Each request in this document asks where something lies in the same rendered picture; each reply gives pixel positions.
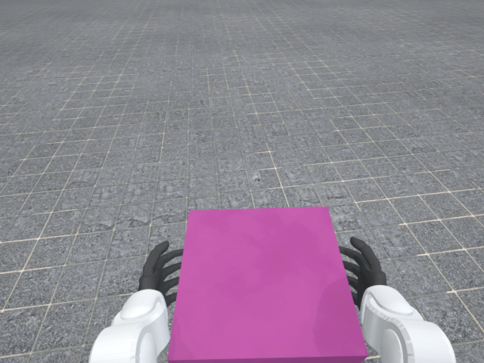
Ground carton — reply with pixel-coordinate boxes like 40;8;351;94
167;206;368;363

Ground right robot forearm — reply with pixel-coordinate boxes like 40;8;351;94
360;285;456;363

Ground left robot hand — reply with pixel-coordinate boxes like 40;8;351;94
138;240;184;308

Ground right robot hand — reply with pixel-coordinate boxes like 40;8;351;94
338;237;387;311

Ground left robot forearm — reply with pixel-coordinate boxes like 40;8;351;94
88;289;170;363

